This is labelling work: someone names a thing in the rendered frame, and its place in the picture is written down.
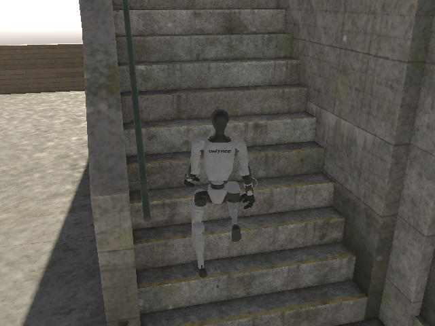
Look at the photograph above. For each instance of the stairs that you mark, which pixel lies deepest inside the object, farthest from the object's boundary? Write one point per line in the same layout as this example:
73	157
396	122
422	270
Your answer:
290	267

